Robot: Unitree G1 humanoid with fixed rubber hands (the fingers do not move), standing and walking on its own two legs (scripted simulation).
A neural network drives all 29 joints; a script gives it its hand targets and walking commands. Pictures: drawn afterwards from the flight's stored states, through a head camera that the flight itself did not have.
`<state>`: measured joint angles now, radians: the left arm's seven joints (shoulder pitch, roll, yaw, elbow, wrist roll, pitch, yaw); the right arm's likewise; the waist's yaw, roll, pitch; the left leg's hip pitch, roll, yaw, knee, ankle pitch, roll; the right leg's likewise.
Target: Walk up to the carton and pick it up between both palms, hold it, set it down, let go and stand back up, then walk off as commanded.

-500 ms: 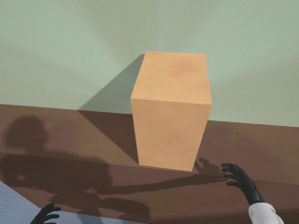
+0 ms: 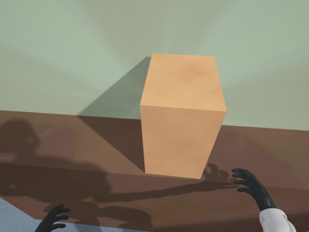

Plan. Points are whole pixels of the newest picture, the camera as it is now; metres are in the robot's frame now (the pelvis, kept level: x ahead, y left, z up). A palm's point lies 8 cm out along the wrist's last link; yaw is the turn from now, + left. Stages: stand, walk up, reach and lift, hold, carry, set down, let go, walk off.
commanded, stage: stand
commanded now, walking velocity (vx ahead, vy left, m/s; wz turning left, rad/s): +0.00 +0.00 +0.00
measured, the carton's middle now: (177, 119) +0.41 -0.05 +0.08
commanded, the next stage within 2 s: walk off in 1.02 s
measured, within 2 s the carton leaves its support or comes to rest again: neither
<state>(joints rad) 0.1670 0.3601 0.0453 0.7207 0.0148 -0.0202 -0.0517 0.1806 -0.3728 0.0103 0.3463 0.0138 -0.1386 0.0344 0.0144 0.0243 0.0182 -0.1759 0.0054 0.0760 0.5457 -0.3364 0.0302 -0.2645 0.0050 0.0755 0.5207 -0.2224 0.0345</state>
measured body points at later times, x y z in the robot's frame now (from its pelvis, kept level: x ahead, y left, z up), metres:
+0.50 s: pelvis +0.00 +0.00 +0.00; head -0.01 -0.01 +0.45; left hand +0.14 +0.30 -0.08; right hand +0.23 -0.25 +0.00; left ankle -0.02 +0.10 -0.73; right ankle +0.04 -0.14 -0.73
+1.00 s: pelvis +0.00 +0.00 +0.01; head -0.01 -0.01 +0.46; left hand +0.14 +0.30 -0.08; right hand +0.23 -0.26 +0.00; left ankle -0.02 +0.10 -0.73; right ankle +0.04 -0.14 -0.73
